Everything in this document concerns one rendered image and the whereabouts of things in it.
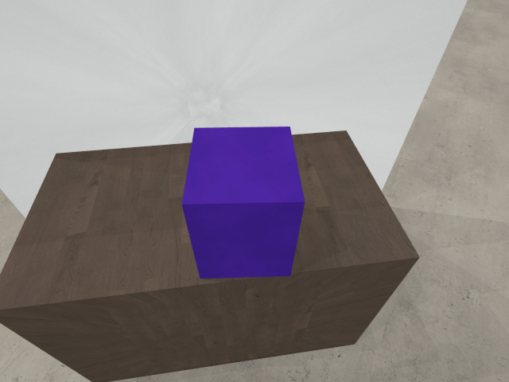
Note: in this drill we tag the pedestal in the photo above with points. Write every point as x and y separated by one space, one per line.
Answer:
102 275

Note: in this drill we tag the carton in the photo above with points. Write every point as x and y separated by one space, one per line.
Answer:
243 201

